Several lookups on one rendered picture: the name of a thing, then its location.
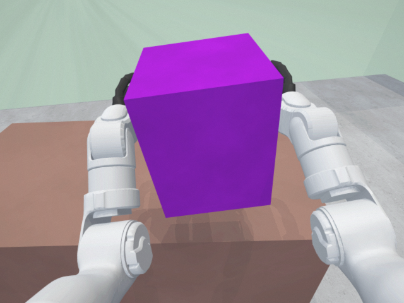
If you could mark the pedestal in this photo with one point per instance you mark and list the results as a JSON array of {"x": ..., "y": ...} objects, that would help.
[{"x": 261, "y": 254}]

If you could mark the carton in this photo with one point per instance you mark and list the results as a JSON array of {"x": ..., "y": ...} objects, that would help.
[{"x": 206, "y": 115}]

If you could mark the left robot hand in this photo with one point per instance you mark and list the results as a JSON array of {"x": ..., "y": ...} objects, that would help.
[{"x": 121, "y": 89}]

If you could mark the robot right upper arm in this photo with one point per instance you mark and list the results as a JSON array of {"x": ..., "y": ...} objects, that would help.
[{"x": 357, "y": 237}]

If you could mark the left robot forearm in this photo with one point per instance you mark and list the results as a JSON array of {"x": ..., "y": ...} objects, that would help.
[{"x": 111, "y": 168}]

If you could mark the right robot forearm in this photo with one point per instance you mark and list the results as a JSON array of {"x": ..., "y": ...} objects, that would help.
[{"x": 319, "y": 145}]

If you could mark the right robot hand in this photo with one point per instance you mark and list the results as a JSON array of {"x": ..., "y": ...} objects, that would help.
[{"x": 288, "y": 86}]

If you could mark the robot left upper arm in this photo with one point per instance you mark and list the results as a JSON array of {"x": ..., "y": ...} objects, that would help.
[{"x": 110, "y": 257}]

